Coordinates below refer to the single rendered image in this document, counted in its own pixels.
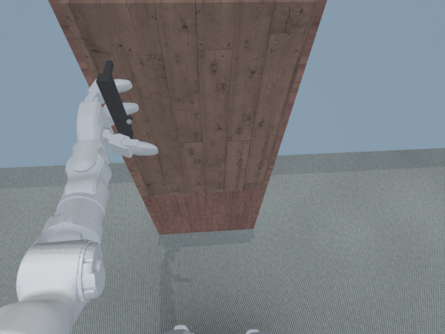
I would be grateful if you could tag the left robot hand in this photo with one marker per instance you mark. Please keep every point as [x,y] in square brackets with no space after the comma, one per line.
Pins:
[92,121]

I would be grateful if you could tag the left robot shin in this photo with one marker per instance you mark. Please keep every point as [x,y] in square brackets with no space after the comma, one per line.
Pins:
[181,327]

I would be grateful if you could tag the robot left forearm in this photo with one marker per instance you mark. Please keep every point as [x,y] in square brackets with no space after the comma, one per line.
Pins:
[82,207]

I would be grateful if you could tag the handle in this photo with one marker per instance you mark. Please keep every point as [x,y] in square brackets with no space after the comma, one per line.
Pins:
[112,99]

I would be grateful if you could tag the left robot upper arm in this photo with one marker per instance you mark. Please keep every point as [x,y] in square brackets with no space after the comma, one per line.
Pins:
[56,281]

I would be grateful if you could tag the cupboard door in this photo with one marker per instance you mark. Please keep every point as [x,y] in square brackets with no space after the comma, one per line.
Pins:
[212,79]

